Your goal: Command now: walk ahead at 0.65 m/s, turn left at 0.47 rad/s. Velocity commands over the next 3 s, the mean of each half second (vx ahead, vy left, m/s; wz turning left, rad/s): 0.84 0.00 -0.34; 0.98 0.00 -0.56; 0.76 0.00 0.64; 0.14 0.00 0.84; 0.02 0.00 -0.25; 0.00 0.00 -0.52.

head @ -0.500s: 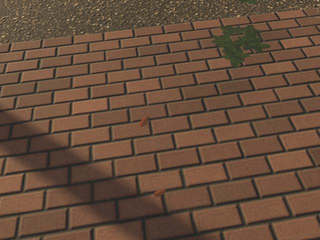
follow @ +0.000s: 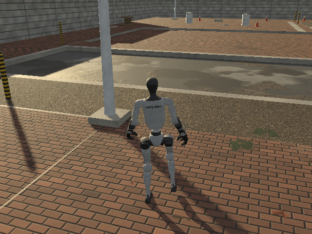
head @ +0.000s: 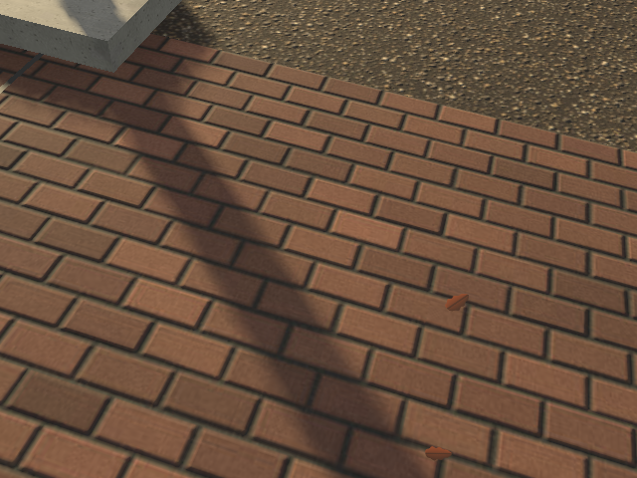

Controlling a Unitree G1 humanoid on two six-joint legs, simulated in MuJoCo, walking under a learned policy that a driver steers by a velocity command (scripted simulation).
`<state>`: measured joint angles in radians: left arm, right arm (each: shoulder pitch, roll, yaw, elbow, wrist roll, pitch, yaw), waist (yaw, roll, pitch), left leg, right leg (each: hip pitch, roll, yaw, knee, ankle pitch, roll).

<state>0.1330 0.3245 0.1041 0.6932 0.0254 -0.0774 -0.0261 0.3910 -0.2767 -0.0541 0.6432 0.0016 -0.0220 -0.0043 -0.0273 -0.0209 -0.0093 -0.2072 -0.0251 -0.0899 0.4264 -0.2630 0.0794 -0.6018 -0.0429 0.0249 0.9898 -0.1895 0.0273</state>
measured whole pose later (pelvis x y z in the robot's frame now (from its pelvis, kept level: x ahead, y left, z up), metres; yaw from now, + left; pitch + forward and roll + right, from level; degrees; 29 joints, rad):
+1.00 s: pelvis +0.82 -0.25 -0.01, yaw -30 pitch +1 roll +2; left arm 0.13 0.33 0.02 0.74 0.06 -0.06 -0.04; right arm 0.45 -0.33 -0.06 0.88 -0.03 -0.09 0.00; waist -0.05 -0.02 0.01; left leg -0.18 -0.06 0.02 0.43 -0.27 0.05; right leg -0.54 0.01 0.05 1.19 -0.32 -0.08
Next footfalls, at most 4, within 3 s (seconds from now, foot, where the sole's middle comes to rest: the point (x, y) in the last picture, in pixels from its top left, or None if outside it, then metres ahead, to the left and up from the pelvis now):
0.34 right None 0.38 -0.15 -0.79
0.80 left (363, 322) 0.88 -0.16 -0.79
1.20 right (499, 256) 1.10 -0.56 -0.79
1.58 left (439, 165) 1.46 -0.45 -0.79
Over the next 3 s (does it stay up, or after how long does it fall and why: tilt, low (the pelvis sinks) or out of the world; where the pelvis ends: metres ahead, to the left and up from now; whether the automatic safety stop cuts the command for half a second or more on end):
stays up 1.43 -0.61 -0.01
